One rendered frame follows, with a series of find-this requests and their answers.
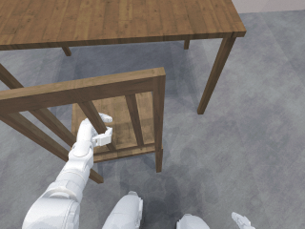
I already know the left robot forearm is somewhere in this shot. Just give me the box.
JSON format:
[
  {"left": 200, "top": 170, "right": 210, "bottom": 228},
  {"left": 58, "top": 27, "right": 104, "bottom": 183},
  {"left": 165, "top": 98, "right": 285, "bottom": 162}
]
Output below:
[{"left": 22, "top": 140, "right": 93, "bottom": 229}]

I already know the robot right thigh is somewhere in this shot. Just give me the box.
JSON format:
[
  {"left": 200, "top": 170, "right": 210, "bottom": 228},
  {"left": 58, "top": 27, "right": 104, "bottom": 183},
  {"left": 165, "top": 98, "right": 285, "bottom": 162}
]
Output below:
[{"left": 176, "top": 215, "right": 210, "bottom": 229}]

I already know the chair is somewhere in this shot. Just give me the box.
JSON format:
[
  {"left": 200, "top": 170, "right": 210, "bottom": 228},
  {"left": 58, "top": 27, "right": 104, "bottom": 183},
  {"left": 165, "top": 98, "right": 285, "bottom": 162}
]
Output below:
[{"left": 0, "top": 67, "right": 166, "bottom": 184}]

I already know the robot left hand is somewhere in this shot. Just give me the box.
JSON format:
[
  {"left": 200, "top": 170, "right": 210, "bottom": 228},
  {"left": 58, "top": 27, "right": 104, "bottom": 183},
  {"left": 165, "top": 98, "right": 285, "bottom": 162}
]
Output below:
[{"left": 76, "top": 113, "right": 112, "bottom": 148}]

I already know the table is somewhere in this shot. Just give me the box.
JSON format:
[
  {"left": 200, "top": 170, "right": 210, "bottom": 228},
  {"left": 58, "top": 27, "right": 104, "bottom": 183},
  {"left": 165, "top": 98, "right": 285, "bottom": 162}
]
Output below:
[{"left": 0, "top": 0, "right": 247, "bottom": 115}]

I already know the robot left upper arm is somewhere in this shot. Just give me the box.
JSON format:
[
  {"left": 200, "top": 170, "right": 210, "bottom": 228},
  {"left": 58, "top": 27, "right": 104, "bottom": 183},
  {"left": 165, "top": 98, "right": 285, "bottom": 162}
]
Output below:
[{"left": 24, "top": 198, "right": 80, "bottom": 229}]

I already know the robot left thigh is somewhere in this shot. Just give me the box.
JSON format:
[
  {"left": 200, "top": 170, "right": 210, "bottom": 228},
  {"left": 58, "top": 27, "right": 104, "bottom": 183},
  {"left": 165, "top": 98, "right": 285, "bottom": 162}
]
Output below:
[{"left": 102, "top": 195, "right": 143, "bottom": 229}]

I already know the robot thigh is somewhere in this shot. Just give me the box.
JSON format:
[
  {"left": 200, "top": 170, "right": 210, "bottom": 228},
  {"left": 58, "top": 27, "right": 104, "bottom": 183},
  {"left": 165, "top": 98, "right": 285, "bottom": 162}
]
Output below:
[
  {"left": 176, "top": 215, "right": 210, "bottom": 229},
  {"left": 102, "top": 195, "right": 143, "bottom": 229}
]

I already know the robot right hand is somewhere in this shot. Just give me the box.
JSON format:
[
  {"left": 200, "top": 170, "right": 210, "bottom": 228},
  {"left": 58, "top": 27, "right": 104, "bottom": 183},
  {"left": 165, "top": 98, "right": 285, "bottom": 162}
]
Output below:
[{"left": 232, "top": 212, "right": 255, "bottom": 229}]

